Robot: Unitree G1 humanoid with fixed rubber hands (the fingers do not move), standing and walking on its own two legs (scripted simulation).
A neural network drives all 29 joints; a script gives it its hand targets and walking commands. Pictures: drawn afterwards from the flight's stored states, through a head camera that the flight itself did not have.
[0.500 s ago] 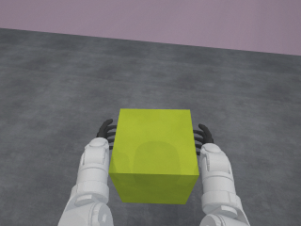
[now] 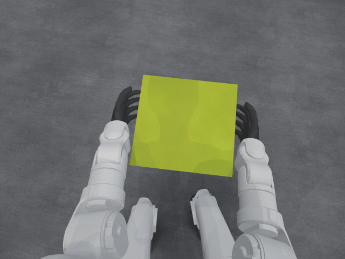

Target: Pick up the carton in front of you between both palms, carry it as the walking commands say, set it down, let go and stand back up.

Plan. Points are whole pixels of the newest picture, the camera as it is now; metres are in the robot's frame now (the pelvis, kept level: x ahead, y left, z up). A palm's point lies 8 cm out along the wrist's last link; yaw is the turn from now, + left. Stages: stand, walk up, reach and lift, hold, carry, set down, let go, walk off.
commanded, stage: set down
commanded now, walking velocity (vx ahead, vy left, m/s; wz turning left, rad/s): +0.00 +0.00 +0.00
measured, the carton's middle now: (183, 133) +0.40 -0.05 -0.15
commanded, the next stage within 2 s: none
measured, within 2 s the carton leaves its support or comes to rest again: rests again in 1.78 s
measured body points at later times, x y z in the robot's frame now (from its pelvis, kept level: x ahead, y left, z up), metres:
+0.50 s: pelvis -0.01 +0.01 -0.11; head +0.25 +0.00 +0.25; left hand +0.46 +0.06 -0.23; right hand +0.39 -0.23 -0.23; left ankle +0.05 +0.13 -0.62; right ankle +0.09 -0.13 -0.62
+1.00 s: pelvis -0.05 +0.00 -0.22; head +0.28 -0.03 +0.08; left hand +0.50 +0.03 -0.37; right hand +0.40 -0.26 -0.38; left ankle +0.05 +0.13 -0.62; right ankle +0.09 -0.13 -0.62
